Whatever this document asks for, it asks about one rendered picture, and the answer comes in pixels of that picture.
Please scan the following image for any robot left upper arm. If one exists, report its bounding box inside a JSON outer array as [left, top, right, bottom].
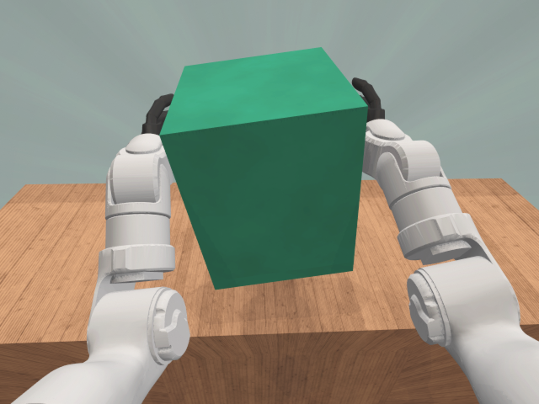
[[11, 287, 190, 404]]

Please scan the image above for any robot right upper arm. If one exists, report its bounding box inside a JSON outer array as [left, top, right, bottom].
[[407, 256, 539, 404]]

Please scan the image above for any carton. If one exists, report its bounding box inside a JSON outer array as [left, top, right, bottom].
[[159, 47, 368, 290]]

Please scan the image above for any pedestal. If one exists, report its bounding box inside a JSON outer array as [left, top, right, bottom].
[[0, 178, 539, 404]]

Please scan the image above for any right robot hand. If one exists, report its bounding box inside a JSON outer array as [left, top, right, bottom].
[[352, 77, 385, 123]]

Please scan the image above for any right robot forearm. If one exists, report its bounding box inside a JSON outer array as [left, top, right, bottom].
[[362, 119, 520, 323]]

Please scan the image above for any left robot forearm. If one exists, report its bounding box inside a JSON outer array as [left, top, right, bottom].
[[87, 134, 175, 353]]

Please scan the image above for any left robot hand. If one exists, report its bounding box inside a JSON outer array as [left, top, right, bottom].
[[141, 93, 173, 136]]

